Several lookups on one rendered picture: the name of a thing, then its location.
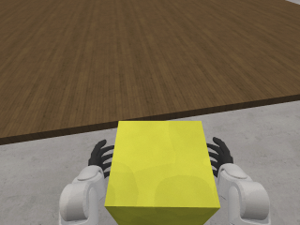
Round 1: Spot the carton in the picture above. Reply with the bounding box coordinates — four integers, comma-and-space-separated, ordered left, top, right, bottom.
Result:
104, 121, 220, 225

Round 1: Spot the robot left forearm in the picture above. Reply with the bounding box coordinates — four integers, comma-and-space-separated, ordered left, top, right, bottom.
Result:
58, 165, 106, 225

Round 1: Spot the robot right forearm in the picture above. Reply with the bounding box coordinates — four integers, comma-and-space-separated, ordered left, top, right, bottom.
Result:
217, 163, 271, 225

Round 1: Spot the robot right hand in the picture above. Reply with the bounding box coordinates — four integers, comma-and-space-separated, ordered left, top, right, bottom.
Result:
206, 137, 233, 178

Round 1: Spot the robot left hand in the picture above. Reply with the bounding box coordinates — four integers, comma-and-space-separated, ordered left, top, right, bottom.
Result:
88, 140, 114, 178

